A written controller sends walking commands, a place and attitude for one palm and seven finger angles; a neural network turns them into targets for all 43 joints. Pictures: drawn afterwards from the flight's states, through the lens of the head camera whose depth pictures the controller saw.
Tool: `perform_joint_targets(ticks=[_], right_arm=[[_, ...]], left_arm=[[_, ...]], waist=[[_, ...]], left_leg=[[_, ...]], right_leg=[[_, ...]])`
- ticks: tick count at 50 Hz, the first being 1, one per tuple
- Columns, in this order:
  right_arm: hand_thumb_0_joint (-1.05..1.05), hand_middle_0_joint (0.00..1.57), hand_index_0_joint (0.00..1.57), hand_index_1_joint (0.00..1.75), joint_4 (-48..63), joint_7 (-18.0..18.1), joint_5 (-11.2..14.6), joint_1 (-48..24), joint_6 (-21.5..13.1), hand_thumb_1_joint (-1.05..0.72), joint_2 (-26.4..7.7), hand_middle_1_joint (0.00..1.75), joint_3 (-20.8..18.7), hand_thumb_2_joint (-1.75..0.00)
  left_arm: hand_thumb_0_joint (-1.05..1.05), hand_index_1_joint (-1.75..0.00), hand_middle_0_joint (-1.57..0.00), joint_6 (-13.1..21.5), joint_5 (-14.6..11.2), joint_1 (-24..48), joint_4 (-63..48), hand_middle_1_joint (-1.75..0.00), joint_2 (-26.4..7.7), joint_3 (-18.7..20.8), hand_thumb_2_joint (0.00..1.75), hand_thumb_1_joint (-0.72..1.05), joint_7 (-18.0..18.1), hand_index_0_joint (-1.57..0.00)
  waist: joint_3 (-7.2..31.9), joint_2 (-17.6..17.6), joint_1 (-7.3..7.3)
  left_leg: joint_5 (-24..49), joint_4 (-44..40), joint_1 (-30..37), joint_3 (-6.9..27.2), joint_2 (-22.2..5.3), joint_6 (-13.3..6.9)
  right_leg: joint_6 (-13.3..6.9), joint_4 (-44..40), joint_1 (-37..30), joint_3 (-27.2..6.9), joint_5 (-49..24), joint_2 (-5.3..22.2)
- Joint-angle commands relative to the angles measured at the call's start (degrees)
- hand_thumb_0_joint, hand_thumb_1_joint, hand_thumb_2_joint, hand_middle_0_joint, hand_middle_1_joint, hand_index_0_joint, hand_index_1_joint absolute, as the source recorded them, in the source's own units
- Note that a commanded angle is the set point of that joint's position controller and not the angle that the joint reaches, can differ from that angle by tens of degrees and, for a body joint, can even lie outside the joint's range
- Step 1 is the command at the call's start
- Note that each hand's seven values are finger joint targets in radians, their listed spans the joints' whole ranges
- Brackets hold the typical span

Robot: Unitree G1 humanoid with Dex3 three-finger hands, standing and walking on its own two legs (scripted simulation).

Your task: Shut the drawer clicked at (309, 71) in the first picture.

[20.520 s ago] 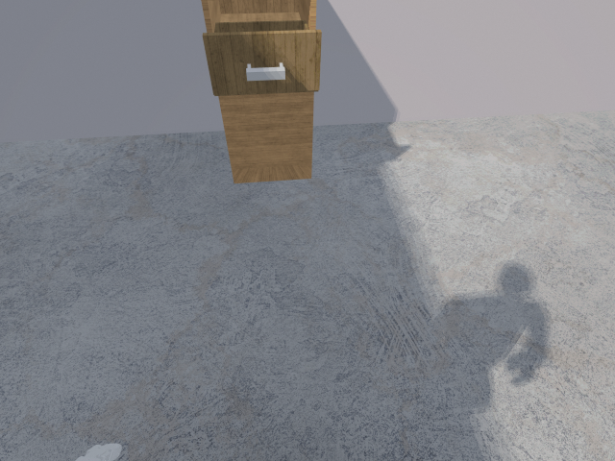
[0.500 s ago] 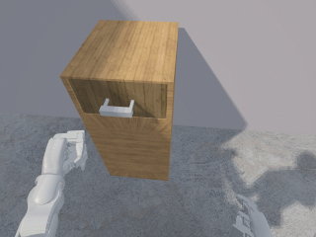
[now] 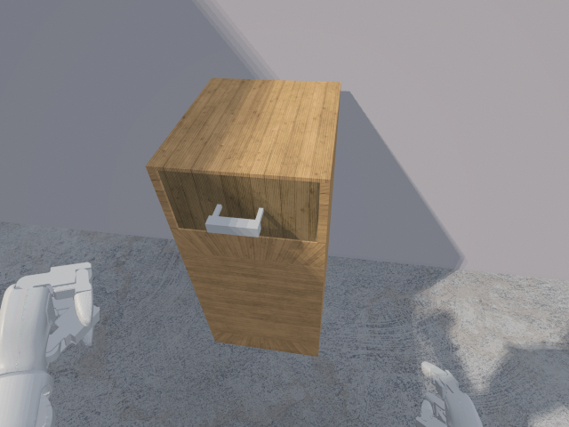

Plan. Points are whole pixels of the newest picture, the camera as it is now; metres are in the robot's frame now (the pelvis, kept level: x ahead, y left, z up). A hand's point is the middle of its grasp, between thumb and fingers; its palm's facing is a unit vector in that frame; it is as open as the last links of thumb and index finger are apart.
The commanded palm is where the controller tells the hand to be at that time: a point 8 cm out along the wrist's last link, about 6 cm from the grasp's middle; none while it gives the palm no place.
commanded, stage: draw the hand back to the body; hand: left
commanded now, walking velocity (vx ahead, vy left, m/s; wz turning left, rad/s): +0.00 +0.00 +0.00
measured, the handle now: (236, 218) +0.53 +0.18 -0.05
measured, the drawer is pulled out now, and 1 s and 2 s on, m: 0.00 0.00 0.00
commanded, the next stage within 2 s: step back with the hand held close in 0.24 s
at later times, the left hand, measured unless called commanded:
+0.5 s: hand (60, 310) +0.18 +0.25 +0.17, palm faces +0.43 -0.80 -0.43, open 3.2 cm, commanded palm +0.12 +0.28 +0.17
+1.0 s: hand (43, 365) +0.13 +0.25 +0.16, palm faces +0.38 -0.79 -0.47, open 3.2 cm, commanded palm +0.07 +0.29 +0.17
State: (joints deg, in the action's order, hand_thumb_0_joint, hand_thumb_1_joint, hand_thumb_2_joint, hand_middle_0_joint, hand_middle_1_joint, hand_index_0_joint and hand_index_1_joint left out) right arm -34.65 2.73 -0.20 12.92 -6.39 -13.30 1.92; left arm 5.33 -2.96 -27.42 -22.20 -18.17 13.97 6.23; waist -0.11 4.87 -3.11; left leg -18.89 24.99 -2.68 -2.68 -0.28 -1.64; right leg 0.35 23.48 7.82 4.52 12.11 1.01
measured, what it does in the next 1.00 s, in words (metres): shifts its weight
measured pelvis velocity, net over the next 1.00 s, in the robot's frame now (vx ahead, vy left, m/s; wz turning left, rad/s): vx -0.07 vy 0.01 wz -0.02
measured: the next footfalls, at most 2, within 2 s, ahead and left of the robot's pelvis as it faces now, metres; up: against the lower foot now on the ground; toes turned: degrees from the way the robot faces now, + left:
none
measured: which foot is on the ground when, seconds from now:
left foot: down 0.00-1.00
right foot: down 0.00-1.00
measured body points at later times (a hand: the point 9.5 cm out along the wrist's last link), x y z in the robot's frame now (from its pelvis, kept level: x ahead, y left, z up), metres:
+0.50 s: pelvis -0.02 +0.00 +0.00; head -0.02 -0.01 +0.45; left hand +0.15 +0.29 +0.19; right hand +0.16 -0.22 -0.08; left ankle -0.05 +0.09 -0.74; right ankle +0.01 -0.13 -0.74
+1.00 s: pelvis -0.07 +0.01 -0.01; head -0.05 +0.00 +0.44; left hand +0.10 +0.29 +0.18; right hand +0.10 -0.23 -0.09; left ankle -0.05 +0.09 -0.74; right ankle +0.01 -0.13 -0.74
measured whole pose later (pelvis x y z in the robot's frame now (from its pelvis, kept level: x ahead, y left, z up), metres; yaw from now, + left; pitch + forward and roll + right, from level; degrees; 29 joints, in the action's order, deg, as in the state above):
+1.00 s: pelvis -0.07 +0.01 -0.01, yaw -1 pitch +0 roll +0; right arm -31.5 3.8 -0.2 11.8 -4.1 -12.4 -0.2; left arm 13.7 -0.6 -33.1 -30.7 -19.9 21.2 8.3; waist -1.8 1.5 -0.7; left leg -17.0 33.6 -16.9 -4.8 1.1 -3.4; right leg 1.1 30.2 21.8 2.2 8.5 2.7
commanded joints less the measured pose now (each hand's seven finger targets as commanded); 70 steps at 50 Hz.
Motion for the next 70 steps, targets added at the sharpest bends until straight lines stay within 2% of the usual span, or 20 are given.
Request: perform_joint_targets(ticks=[1,5,13,18,19,20,21,23,25,29,33,37,41,46,50,52,57,62,66,70], right_arm=[[0.00,0.20,0.20,0.30,9.3,0.4,0.4,-7.2,-3.8,-0.90,-5.1,0.30,-2.7,-0.90],[0.00,0.20,0.20,0.30,8.6,0.6,0.5,-7.1,-4.4,-0.90,-5.0,0.30,-2.7,-0.90],[0.00,0.20,0.20,0.30,8.4,0.9,0.2,-6.7,-5.7,-0.90,-5.2,0.30,-3.0,-0.90],[0.00,0.20,0.20,0.30,8.2,0.8,0.1,-7.0,-6.2,-0.90,-4.8,0.30,-2.8,-0.90],[0.00,0.20,0.20,0.30,10.7,0.7,0.4,-5.7,-4.7,-0.90,-5.7,0.30,-2.2,-0.90],[0.00,0.20,0.20,0.30,8.6,1.0,0.3,-5.6,-4.0,-0.90,-5.0,0.30,-2.8,-0.90],[0.00,0.20,0.20,0.30,8.6,0.9,0.1,-5.3,-3.2,-0.90,-5.5,0.30,-3.3,-0.90],[0.00,0.20,0.20,0.30,8.7,0.6,-0.4,-5.9,-2.2,-0.90,-6.2,0.30,-3.8,-0.90],[0.00,0.20,0.20,0.30,9.3,0.5,-0.5,-6.5,-1.5,-0.90,-6.4,0.30,-4.1,-0.90],[0.00,0.20,0.20,0.30,10.7,0.7,-0.4,-7.5,0.0,-0.90,-6.3,0.30,-5.0,-0.90],[0.00,0.20,0.20,0.30,12.0,1.1,0.1,-6.9,1.0,-0.90,-6.1,0.30,-5.5,-0.90],[0.00,0.20,0.20,0.30,12.1,1.5,0.1,-6.9,1.0,-0.90,-6.3,0.30,-5.6,-0.90],[0.00,0.20,0.20,0.30,11.9,1.8,0.2,-6.5,0.3,-0.90,-6.4,0.30,-5.7,-0.90],[0.00,0.20,0.20,0.30,12.0,1.7,0.3,-5.5,-0.4,-0.90,-6.6,0.30,-5.6,-0.90],[0.00,0.20,0.20,0.30,11.8,1.6,0.0,-5.3,-0.8,-0.90,-6.2,0.30,-5.4,-0.90],[0.00,0.20,0.20,0.30,12.0,1.6,0.0,-5.3,-1.1,-0.90,-6.6,0.30,-5.4,-0.90],[0.00,0.20,0.20,0.30,12.6,1.8,0.4,-5.9,-1.9,-0.90,-6.8,0.30,-5.7,-0.90],[0.00,0.20,0.20,0.30,11.7,1.6,0.1,-5.3,-1.8,-0.90,-6.5,0.30,-6.4,-0.90],[0.00,0.20,0.20,0.30,10.5,0.9,-0.1,-4.8,-0.7,-0.90,-6.0,0.30,-6.6,-0.90],[0.00,0.20,0.20,0.30,10.3,1.0,-0.1,-5.7,0.3,-0.90,-6.1,0.30,-6.7,-0.90]], left_arm=[[0.00,-1.60,-1.40,4.2,0.0,1.8,-15.3,-1.60,-10.4,8.8,0.90,0.90,1.0,-1.40],[0.00,-1.60,-1.40,4.6,0.2,1.2,-14.4,-1.60,-8.5,7.8,0.90,0.90,1.1,-1.40],[0.00,-1.60,-1.40,5.4,0.8,2.2,-16.4,-1.60,-10.0,8.8,0.90,0.90,1.8,-1.40],[0.00,-1.60,-1.40,5.4,0.7,1.7,-16.1,-1.60,-9.7,9.0,0.90,0.90,1.8,-1.40],[0.00,-1.60,-1.40,9.1,0.0,12.0,-19.1,-1.60,-18.4,19.1,0.90,0.90,2.2,-1.40],[0.00,-1.60,-1.40,9.7,0.3,7.5,-14.3,-1.60,-15.3,16.8,0.90,0.90,1.8,-1.40],[0.00,-1.60,-1.40,9.5,0.4,1.9,-11.1,-1.60,-11.3,14.0,0.90,0.90,1.2,-1.40],[0.00,-1.60,-1.40,9.8,0.7,-1.6,-12.3,-1.60,-8.7,11.1,0.90,0.90,0.7,-1.40],[0.00,-1.60,-1.40,10.2,1.0,-4.2,-13.8,-1.60,-8.8,10.9,0.90,0.90,0.7,-1.40],[0.00,-1.60,-1.40,10.3,1.0,-7.8,-17.1,-1.60,-12.6,14.8,0.90,0.90,1.7,-1.40],[0.00,-1.60,-1.40,10.5,0.8,-8.9,-20.3,-1.60,-13.5,15.7,0.90,0.90,2.1,-1.40],[0.00,-1.60,-1.40,10.4,1.0,-8.1,-20.0,-1.60,-12.6,14.9,0.90,0.90,2.1,-1.40],[0.00,-1.60,-1.40,10.6,1.6,-6.1,-18.5,-1.60,-11.8,14.5,0.90,0.90,2.3,-1.40],[0.00,-1.60,-1.40,11.4,2.3,-4.1,-19.2,-1.60,-11.8,13.8,0.90,0.90,2.9,-1.40],[0.00,-1.60,-1.40,12.4,2.2,-4.7,-21.2,-1.60,-12.8,14.5,0.90,0.90,3.4,-1.40],[0.00,-1.60,-1.40,12.9,2.3,-5.5,-21.8,-1.60,-12.5,14.4,0.90,0.90,3.6,-1.40],[0.00,-1.60,-1.40,13.5,3.1,-6.1,-22.1,-1.60,-12.6,15.7,0.90,0.90,3.8,-1.40],[0.00,-1.60,-1.40,13.5,2.6,-5.9,-22.2,-1.60,-13.3,16.4,0.90,0.90,3.2,-1.40],[0.00,-1.60,-1.40,13.6,1.9,-6.7,-22.4,-1.60,-13.6,15.7,0.90,0.90,3.1,-1.40],[0.00,-1.60,-1.40,14.6,1.9,-8.3,-22.7,-1.60,-14.6,16.9,0.90,0.90,3.9,-1.40]], waist=[[3.1,-1.7,-0.14],[-0.7,-2.0,0.38],[3.2,-1.5,-0.29],[1.4,-1.3,-0.42],[-6.4,0.6,2.03],[-5.5,-6.0,2.19],[-4.1,-7.5,2.60],[-0.5,-5.2,3.00],[3.3,-0.8,2.70],[9.4,-2.4,1.89],[10.9,-2.4,2.14],[7.3,0.7,2.09],[3.4,-1.6,2.51],[1.0,-5.9,3.46],[2.6,-7.1,3.68],[3.1,-4.1,3.78],[4.3,1.8,3.14],[4.4,-5.2,3.44],[5.8,-10.1,4.01],[5.9,-6.0,4.44]], left_leg=[[18.9,-4.1,-5.7,2.5,-1.7,0.8],[15.0,-4.5,-6.9,2.6,-1.8,0.8],[15.3,-4.1,-6.1,2.9,-1.6,0.6],[15.3,-4.4,-7.0,2.9,-1.7,1.0],[7.3,-5.8,-13.2,3.8,-2.5,-0.2],[5.2,-4.8,-13.0,4.0,-2.6,-0.6],[6.4,-4.0,-10.8,3.6,-2.6,-0.8],[10.4,-4.1,-9.6,3.2,-3.1,-0.8],[14.8,-4.6,-9.6,2.9,-3.6,-0.8],[20.7,-3.7,-11.5,4.2,-4.0,-0.4],[24.5,-1.9,-12.9,4.6,-4.3,0.2],[21.6,-4.4,-16.9,5.9,-6.0,-0.4],[5.8,-7.2,-26.0,7.0,-7.3,-2.5],[-9.7,-4.3,-30.0,6.5,-4.6,-2.9],[-9.7,-2.1,-26.2,6.6,-3.2,-2.3],[-10.5,-4.0,-27.4,7.6,-4.1,-2.8],[-13.9,-10.4,-39.0,10.8,-8.5,-4.9],[-7.4,-1.6,-35.7,6.9,-4.3,-3.3],[-4.8,5.9,-24.9,5.0,-1.0,-1.2],[-8.3,1.7,-23.9,7.1,-3.0,-2.3]], right_leg=[[-1.9,-1.3,-5.2,-2.3,-11.0,-0.2],[-1.9,-1.7,-2.6,-2.4,-7.3,-0.2],[-2.0,-0.8,-4.1,-2.8,-7.6,0.1],[-2.1,-0.8,-4.1,-2.7,-7.7,-0.1],[-2.1,-3.3,0.2,-8.8,-7.0,2.2],[-2.3,-5.3,1.7,-9.7,-5.7,3.2],[-2.2,-6.1,2.4,-10.2,-6.1,3.6],[-1.9,-4.2,0.7,-8.9,-10.7,3.8],[-1.5,-1.0,-1.9,-7.4,-16.0,3.7],[-1.3,3.0,-5.8,-6.4,-22.4,3.5],[-1.3,6.2,-5.7,-6.5,-26.9,3.7],[-0.5,9.1,-3.4,-5.6,-19.7,2.1],[-0.2,10.8,-4.8,-6.9,-13.1,1.8],[-1.2,4.8,-1.3,-11.3,-3.7,3.9],[-1.9,-0.2,3.2,-12.5,3.6,4.9],[-1.4,1.5,2.1,-10.9,3.5,3.8],[0.5,14.2,-10.4,-7.1,-7.8,-0.6],[-1.0,9.4,-6.2,-12.8,-16.2,3.3],[-3.9,-1.2,6.0,-17.0,-4.1,8.4],[-2.3,-1.0,9.3,-13.0,5.4,5.7]])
